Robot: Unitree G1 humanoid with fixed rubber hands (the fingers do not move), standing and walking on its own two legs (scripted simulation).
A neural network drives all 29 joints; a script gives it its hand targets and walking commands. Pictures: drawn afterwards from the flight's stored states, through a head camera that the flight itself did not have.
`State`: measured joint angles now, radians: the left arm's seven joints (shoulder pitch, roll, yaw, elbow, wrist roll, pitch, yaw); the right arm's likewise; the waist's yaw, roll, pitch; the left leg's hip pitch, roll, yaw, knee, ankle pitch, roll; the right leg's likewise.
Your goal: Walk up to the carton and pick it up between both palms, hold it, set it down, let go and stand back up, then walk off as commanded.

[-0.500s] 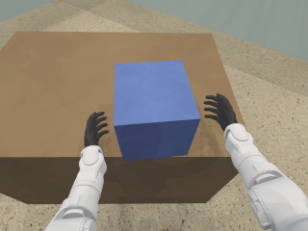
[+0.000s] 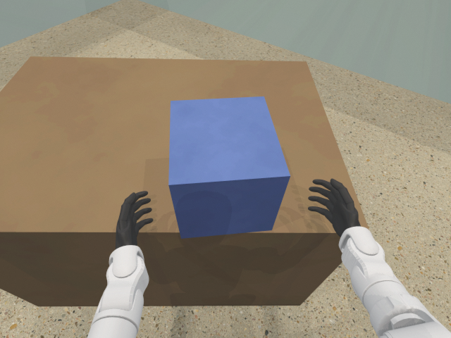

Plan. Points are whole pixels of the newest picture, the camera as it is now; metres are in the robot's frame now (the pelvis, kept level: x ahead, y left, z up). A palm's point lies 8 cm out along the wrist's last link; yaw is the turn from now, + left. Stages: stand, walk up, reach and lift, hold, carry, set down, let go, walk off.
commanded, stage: set down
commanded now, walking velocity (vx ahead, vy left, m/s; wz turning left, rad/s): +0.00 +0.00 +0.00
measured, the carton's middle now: (222, 167) +0.47 +0.04 +0.00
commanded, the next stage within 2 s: none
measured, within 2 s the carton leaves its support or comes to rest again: neither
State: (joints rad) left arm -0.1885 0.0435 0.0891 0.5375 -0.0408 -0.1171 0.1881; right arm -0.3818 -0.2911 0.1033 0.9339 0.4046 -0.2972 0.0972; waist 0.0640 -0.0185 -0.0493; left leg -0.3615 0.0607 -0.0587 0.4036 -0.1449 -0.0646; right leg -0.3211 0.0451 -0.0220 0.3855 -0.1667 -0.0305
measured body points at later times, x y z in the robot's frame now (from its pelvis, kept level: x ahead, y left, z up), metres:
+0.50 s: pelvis +0.00 +0.00 +0.00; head +0.00 +0.01 +0.45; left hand +0.24 +0.20 +0.01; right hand +0.29 -0.21 +0.01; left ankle +0.03 +0.16 -0.74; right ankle +0.01 -0.10 -0.74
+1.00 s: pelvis +0.00 +0.00 +0.00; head +0.00 +0.01 +0.45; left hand +0.21 +0.20 -0.01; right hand +0.24 -0.22 +0.00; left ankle +0.03 +0.16 -0.74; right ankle +0.01 -0.10 -0.74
